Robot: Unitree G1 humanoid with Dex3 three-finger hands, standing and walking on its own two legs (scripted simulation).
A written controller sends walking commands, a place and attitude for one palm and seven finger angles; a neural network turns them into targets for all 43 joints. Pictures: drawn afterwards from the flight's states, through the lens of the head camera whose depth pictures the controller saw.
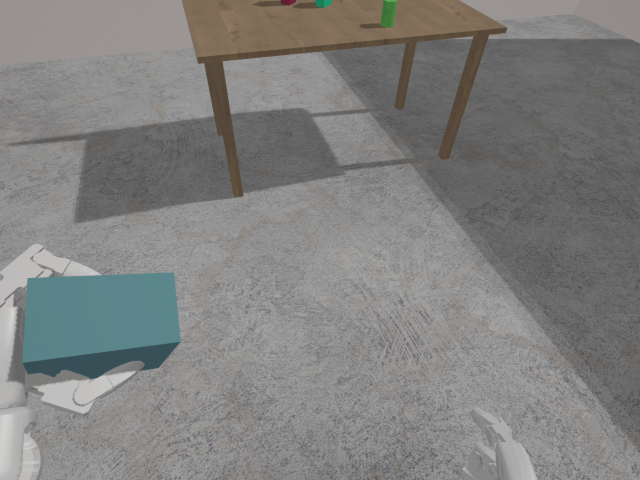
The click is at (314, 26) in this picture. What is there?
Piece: table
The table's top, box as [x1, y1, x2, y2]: [182, 0, 506, 63]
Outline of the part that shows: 182,0 198,63 505,32 506,29 505,26 459,0 397,0 394,24 392,27 389,28 382,27 379,24 383,0 332,0 331,3 324,8 316,6 315,0 296,0 294,3 290,5 281,4 280,0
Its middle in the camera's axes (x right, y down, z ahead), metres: +0.07 -0.99 +1.71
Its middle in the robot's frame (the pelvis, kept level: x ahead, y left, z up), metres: +1.94 +0.03 -0.09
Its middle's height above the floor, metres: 0.68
